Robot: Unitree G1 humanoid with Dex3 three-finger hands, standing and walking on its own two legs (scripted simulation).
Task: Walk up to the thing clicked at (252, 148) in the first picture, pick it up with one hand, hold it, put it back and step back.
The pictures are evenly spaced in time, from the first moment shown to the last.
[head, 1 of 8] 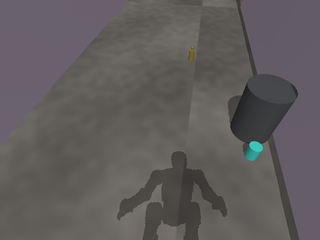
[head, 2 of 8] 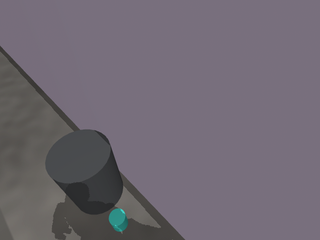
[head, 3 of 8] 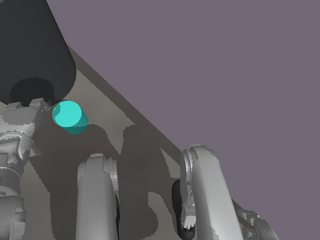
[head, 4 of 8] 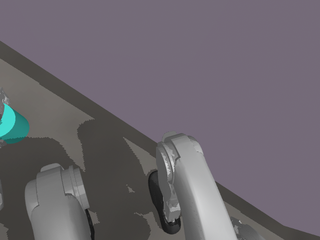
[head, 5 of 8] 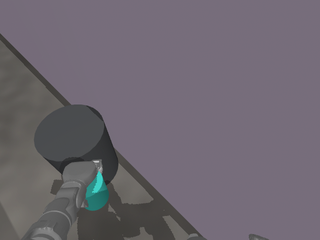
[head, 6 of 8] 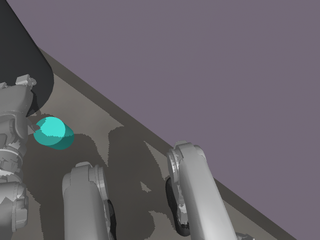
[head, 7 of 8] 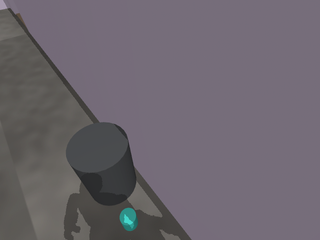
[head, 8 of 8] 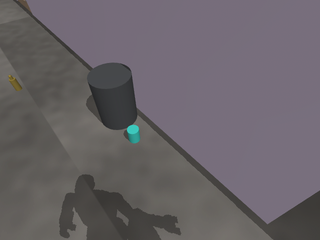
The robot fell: no
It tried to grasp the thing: yes
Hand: left
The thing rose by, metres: 0.61
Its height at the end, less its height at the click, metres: +0.00
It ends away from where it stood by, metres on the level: 0.03
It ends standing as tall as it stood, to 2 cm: yes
